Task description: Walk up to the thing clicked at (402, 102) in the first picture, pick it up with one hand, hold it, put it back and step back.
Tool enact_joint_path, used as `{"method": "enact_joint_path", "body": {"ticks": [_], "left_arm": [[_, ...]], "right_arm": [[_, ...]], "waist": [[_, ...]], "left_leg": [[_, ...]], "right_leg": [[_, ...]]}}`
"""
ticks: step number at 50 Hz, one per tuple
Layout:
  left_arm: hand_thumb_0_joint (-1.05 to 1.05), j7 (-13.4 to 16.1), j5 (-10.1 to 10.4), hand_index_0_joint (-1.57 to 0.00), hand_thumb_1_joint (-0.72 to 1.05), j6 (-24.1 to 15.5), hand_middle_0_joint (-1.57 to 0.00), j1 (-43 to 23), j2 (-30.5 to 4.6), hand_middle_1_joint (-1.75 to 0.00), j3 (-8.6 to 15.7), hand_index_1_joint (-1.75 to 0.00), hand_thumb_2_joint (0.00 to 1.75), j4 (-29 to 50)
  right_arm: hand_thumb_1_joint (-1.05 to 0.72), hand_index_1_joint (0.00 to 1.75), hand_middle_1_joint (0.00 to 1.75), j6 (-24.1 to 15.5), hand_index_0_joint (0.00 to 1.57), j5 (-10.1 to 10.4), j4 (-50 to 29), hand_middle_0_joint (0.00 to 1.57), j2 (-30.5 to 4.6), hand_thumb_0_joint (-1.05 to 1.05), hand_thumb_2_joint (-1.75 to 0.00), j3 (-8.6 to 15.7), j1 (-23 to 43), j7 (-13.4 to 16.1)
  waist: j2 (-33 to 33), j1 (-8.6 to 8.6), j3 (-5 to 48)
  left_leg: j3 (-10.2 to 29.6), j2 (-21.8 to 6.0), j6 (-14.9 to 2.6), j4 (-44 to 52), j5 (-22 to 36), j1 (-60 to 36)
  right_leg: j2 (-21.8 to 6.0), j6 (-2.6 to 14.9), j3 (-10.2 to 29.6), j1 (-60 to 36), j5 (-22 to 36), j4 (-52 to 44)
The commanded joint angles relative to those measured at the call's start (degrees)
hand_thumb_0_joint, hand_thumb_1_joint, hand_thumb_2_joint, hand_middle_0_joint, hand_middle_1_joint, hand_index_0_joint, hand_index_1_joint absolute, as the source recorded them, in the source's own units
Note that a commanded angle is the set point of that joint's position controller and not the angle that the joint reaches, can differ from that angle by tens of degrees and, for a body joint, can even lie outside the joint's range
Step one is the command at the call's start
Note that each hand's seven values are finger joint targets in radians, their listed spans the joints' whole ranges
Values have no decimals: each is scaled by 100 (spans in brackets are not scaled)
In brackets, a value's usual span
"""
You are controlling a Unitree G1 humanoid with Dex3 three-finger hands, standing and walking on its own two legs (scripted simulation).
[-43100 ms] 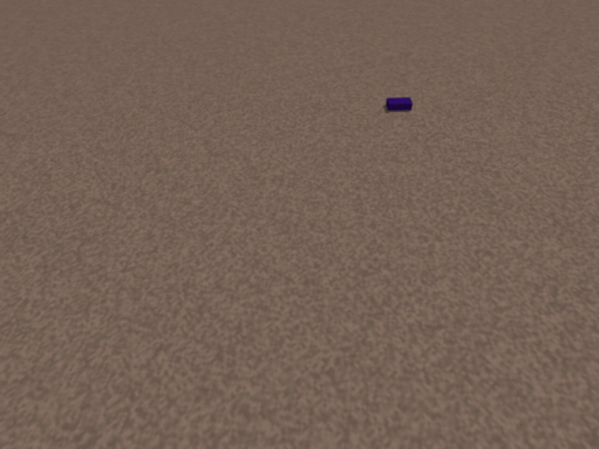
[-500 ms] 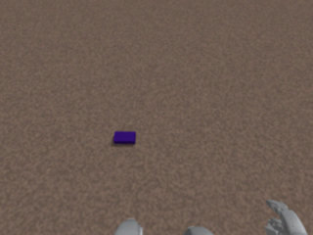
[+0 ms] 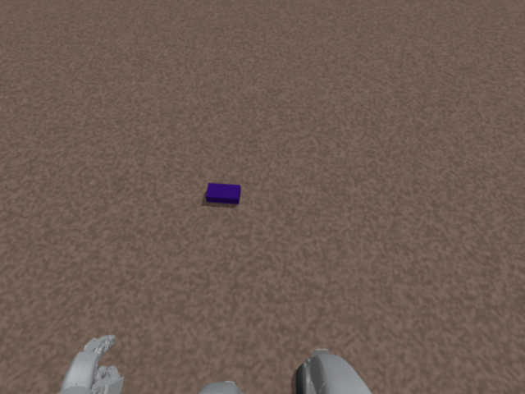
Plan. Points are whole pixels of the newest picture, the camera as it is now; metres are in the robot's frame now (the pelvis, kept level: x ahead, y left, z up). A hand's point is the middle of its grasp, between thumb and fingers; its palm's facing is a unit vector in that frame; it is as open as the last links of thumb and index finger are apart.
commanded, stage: step back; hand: left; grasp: from above
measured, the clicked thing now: (223, 193) +0.93 +0.21 -0.73
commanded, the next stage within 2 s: stand in 1.42 s
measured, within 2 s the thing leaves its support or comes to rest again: neither
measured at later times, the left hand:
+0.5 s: hand out of the picture -0.10 +0.24 -0.12, palm faces -0.03 -0.89 -0.45, open 7.4 cm
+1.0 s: hand out of the picture -0.04 +0.23 -0.13, palm faces +0.00 -0.91 -0.41, open 7.4 cm
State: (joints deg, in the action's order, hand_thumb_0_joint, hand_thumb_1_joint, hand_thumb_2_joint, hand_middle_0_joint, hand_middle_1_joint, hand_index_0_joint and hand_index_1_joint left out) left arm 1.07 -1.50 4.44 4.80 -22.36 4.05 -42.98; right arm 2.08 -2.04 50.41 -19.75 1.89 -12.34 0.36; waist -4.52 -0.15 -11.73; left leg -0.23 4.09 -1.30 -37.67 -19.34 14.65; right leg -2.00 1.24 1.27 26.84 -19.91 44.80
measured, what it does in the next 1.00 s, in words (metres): walks backwards: right foot, then left foot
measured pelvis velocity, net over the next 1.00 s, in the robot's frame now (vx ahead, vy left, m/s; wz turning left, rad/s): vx -0.12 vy -0.05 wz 0.01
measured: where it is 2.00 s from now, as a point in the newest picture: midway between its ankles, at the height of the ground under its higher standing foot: outside the picture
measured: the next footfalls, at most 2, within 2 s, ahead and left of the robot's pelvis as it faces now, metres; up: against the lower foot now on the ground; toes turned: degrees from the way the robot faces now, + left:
right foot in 0.28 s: -0.12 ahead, -0.16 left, +0.00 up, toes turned -1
left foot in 0.62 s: -0.10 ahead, +0.10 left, +0.00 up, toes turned -2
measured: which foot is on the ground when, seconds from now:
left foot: down 0.00-0.32, up 0.34-0.60, down 0.62-0.92, up 0.94-1.00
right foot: up 0.00-0.26, down 0.28-0.66, up 0.68-0.88, down 0.90-1.00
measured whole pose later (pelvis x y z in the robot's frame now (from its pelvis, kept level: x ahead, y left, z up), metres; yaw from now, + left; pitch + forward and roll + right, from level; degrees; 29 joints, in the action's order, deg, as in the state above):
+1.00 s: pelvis -0.12 -0.05 +0.01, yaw +0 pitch -3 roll +0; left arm 0.2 -2.6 -2.5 10.9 -20.8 3.2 -56.0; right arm 1.9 -1.0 56.1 -22.1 3.3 -13.0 -0.6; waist 2.3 -0.2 -3.8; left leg 6.0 0.6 -0.3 -46.7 -28.4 17.0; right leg 0.4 2.1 -3.2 16.8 -15.2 35.1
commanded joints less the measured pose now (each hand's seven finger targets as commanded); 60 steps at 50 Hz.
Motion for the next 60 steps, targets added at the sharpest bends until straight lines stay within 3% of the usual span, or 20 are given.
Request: {"method": "enact_joint_path", "body": {"ticks": [1,3,10,13,15,16,17,21,26,30,32,33,35,41,45,47,48,52,57,60], "left_arm": [[0,58,23,-20,90,-77,-20,118,-1307,-30,461,-30,90,284],[0,6,110,-20,90,-66,-20,524,-1102,-30,441,-30,90,65],[0,-32,44,-20,90,-389,-20,742,-921,-30,236,-30,90,-181],[0,7,16,-20,90,-563,-20,1372,-885,-30,253,-30,90,-755],[0,39,-141,-20,90,-633,-20,1330,-1368,-30,395,-30,90,-913],[0,35,-181,-20,90,-636,-20,966,-1905,-30,522,-30,90,-667],[0,64,-206,-20,90,-611,-20,612,-2312,-30,570,-30,90,-502],[0,84,-85,-20,90,-714,-20,203,-1370,-30,358,-30,90,-590],[0,42,-100,-20,90,-755,-20,1213,-1512,-30,450,-30,90,-786],[0,-16,-32,-20,90,-633,-20,738,-1541,-30,340,-30,90,-595],[0,-16,-2,-20,90,-637,-20,833,-946,-30,155,-30,90,-548],[0,-30,80,-20,90,-651,-20,605,-752,-30,94,-30,90,-452],[0,-7,33,-20,90,-674,-20,313,-1435,-30,259,-30,90,-523],[0,-139,27,-20,90,-761,-20,652,-1012,-30,252,-30,90,-793],[0,19,6,-20,90,-866,-20,1392,-1021,-30,303,-30,90,-1200],[0,78,-116,-20,90,-884,-20,960,-1779,-30,439,-30,90,-981],[0,49,-103,-20,90,-848,-20,354,-1854,-30,432,-30,90,-828],[0,24,-55,-20,90,-854,-20,75,-1469,-30,332,-30,90,-807],[0,4,-12,-20,90,-841,-20,213,-1425,-30,323,-30,90,-930],[0,10,73,-20,90,-741,-20,42,-1242,-30,220,-30,90,-920]], "right_arm": [[-90,30,30,-209,20,-82,-682,20,-2150,0,-90,576,560,162],[-90,30,30,-204,20,-133,-768,20,-1650,0,-90,408,858,166],[-90,30,30,-99,20,-28,-605,20,-1548,0,-90,478,301,74],[-90,30,30,75,20,-19,-531,20,-1764,0,-90,526,472,6],[-90,30,30,88,20,61,-593,20,-1171,0,-90,336,423,-22],[-90,30,30,56,20,55,-733,20,-1056,0,-90,311,616,-7],[-90,30,30,59,20,47,-686,20,-1462,0,-90,473,974,47],[-90,30,30,-38,20,147,-238,20,-1233,0,-90,386,424,-25],[-90,30,30,-197,20,-1,-332,20,-1160,0,-90,338,824,-109],[-90,30,30,-328,20,-21,7,20,-1237,0,-90,484,188,-146],[-90,30,30,-408,20,-62,188,20,-1496,0,-90,637,-332,-103],[-90,30,30,-414,20,-52,127,20,-2071,0,-90,750,-394,-96],[-90,30,30,-372,20,-7,99,20,-2206,0,-90,786,-254,-126],[-90,30,30,-425,20,5,39,20,-1630,0,-90,569,-17,-132],[-90,30,30,-258,20,153,-104,20,-1013,0,-90,285,568,-101],[-90,30,30,-197,20,167,-113,20,-758,0,-90,189,202,-4],[-90,30,30,-138,20,129,120,20,-1226,0,-90,349,-58,31],[-90,30,30,-159,20,105,428,20,-1307,0,-90,374,-264,-38],[-90,30,30,-267,20,62,443,20,-1142,0,-90,293,-141,-38],[-90,30,30,-340,20,15,645,20,-1131,0,-90,357,-320,11]], "waist": [[1329,-3,841],[978,-316,867],[1714,157,1580],[1722,-44,1787],[346,-5,1283],[-412,-130,1004],[-782,-426,592],[-138,132,444],[-799,-499,729],[-522,-60,1023],[594,146,1571],[1694,227,1411],[1176,264,700],[1431,137,705],[850,-466,1183],[-318,-296,1106],[25,-159,830],[-66,-35,681],[-401,-124,1147],[-196,100,1390]], "left_leg": [[2813,-2725,-1687,2127,1106,1469],[1464,-1804,-1165,1756,1742,935],[1154,-1643,-1171,1271,680,-1238],[817,-1447,-886,701,405,-697],[401,-688,-319,-568,-514,1278],[584,-123,55,-893,-1144,1989],[1147,-388,190,-1702,-1285,1267],[955,-84,212,-1971,-268,1227],[464,-344,243,-414,-767,1700],[-99,-206,71,1335,-177,-282],[1288,-914,-284,1881,-140,-1691],[3125,-2041,-917,2271,-1043,-1846],[3302,-2428,-1580,2432,-1888,-441],[1760,-1608,-987,2001,133,-210],[680,-955,-366,255,387,935],[753,-82,60,-1271,-1347,1511],[901,-388,71,-1664,-1459,927],[846,-487,81,-1539,-762,824],[216,-564,188,-94,-724,483],[-41,-398,108,1381,873,-410]], "right_leg": [[527,-27,977,-581,-1439,2863],[792,-13,1014,-253,-842,3082],[251,-275,219,-296,-1031,-305],[380,-111,-324,-1609,15,-2671],[-301,186,1366,-2281,-184,-2687],[-1448,641,2801,-1483,-1551,-3018],[-2302,1421,3666,46,-2099,-3354],[-954,758,1038,-795,726,-2417],[-1115,818,1310,-2435,568,-2263],[-1144,757,954,-1302,239,-1758],[-449,307,209,-419,829,-15],[322,52,-557,835,-922,743],[-140,118,232,367,-1553,1034],[58,-31,-306,-397,-471,-262],[132,-33,-206,-2588,969,-2141],[-1926,693,2712,-1918,-853,-3244],[-2255,1134,2964,-892,-2069,-3379],[-1404,875,1508,-814,-1121,-2976],[-1353,873,818,-1527,1507,-2171],[-1021,493,264,-1410,2765,-1140]]}}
